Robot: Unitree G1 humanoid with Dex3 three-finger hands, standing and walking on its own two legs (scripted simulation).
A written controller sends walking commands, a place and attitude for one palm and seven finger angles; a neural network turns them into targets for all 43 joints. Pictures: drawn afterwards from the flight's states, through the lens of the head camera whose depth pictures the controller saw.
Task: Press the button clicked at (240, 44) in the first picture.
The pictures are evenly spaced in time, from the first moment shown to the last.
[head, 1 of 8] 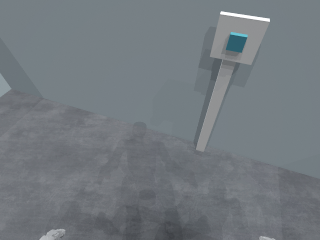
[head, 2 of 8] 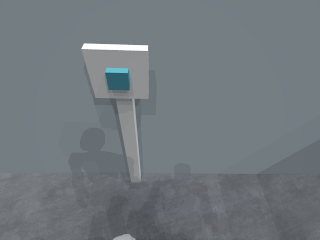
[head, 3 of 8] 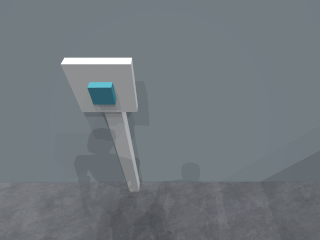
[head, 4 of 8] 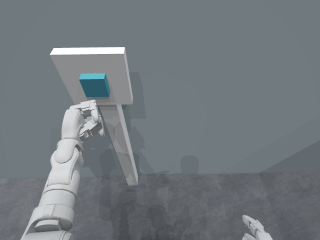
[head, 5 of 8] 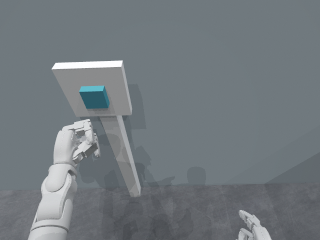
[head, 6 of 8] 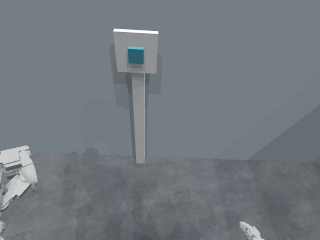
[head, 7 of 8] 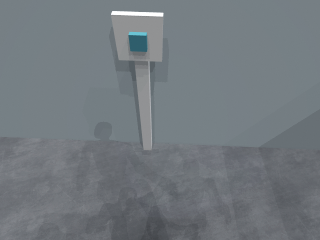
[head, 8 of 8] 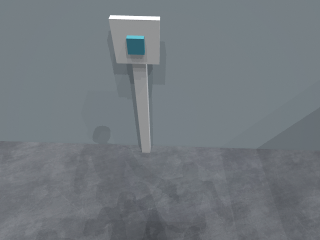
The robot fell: no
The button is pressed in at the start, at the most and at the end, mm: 0 13 0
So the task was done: yes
